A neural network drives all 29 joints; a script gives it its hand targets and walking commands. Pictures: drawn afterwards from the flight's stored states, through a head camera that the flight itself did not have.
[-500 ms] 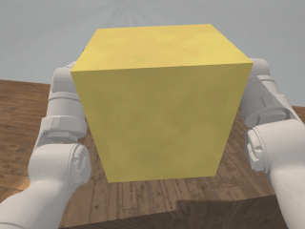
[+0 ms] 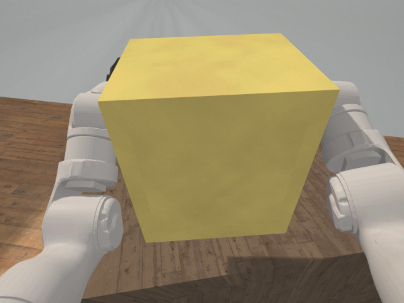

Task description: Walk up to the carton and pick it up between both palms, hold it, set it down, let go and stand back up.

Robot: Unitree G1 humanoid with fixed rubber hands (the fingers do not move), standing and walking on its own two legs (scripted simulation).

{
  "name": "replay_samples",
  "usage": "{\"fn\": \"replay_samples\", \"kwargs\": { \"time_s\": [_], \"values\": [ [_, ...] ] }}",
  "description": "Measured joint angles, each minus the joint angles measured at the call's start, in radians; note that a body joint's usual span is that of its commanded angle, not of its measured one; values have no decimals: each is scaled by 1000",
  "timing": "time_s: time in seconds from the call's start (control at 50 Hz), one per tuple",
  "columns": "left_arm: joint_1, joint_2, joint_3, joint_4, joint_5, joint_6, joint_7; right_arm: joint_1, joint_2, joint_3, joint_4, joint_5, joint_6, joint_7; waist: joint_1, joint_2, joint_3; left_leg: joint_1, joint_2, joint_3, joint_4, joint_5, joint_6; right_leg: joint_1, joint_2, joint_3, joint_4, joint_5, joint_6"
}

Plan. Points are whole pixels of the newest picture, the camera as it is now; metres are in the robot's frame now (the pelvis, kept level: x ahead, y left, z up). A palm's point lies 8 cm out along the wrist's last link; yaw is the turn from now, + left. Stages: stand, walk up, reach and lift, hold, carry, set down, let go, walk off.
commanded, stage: hold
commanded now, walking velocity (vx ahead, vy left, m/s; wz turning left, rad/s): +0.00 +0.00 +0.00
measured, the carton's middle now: (211, 140) +0.30 -0.01 +0.27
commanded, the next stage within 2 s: none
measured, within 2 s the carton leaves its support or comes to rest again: neither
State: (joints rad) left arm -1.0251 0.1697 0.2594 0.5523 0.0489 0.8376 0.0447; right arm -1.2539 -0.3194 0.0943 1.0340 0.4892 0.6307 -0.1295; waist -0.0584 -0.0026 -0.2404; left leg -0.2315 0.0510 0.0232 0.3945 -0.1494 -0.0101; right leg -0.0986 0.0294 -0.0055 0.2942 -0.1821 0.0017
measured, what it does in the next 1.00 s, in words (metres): stands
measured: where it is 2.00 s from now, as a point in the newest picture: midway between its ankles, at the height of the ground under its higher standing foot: outside the picture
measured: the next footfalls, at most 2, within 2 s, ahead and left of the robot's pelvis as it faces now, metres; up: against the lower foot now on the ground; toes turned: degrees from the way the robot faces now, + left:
none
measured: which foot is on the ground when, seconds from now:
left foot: down 0.00-1.00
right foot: down 0.00-1.00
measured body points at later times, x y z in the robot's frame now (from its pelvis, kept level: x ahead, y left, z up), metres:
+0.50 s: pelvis +0.01 +0.00 +0.00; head -0.10 +0.01 +0.44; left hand +0.39 +0.16 +0.32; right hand +0.39 -0.17 +0.34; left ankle +0.04 +0.12 -0.75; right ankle -0.01 -0.12 -0.75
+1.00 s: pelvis +0.01 -0.01 +0.00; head -0.10 +0.01 +0.44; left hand +0.39 +0.16 +0.32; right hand +0.39 -0.16 +0.34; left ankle +0.04 +0.12 -0.75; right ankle -0.01 -0.12 -0.75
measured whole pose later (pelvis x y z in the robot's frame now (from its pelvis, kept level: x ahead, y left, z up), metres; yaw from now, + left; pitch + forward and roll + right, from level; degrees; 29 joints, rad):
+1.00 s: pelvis +0.01 -0.01 +0.00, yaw +1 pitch -2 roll -1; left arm -1.02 0.18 0.26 0.55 0.06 0.85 0.01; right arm -1.24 -0.31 0.09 1.01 0.48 0.65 -0.15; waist -0.06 0.00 -0.24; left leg -0.21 0.05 0.01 0.39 -0.15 -0.02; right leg -0.07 0.03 -0.02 0.29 -0.19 0.00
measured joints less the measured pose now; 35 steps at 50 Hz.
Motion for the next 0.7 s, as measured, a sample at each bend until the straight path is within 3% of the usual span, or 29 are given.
{"fn": "replay_samples", "kwargs": {
  "time_s": [0.36,0.7],
  "values": [
    [35,-2,-14,-55,5,24,-4,26,0,8,-38,10,12,-4,-4,11,4,23,-3,-6,6,-15,-1,33,-2,-5,-11,-8,1],
    [21,5,10,-31,10,20,-30,14,7,13,-36,5,24,-14,-1,19,2,37,-1,-10,-3,-13,-6,45,1,-8,-13,-11,-4]
  ]
}}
